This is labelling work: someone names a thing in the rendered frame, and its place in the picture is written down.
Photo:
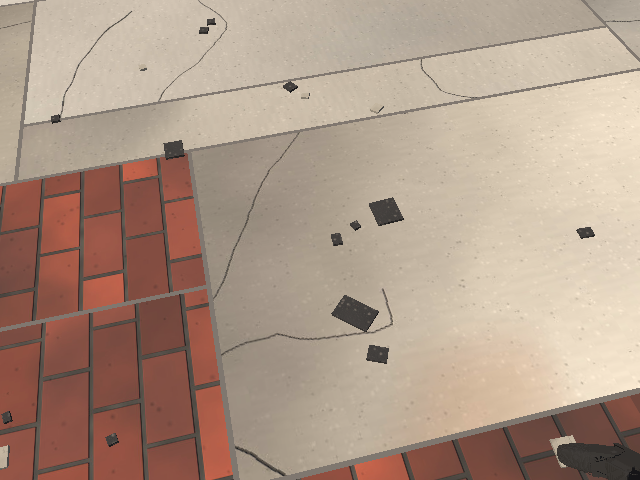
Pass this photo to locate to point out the robot right hand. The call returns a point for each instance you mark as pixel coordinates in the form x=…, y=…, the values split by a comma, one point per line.
x=612, y=462

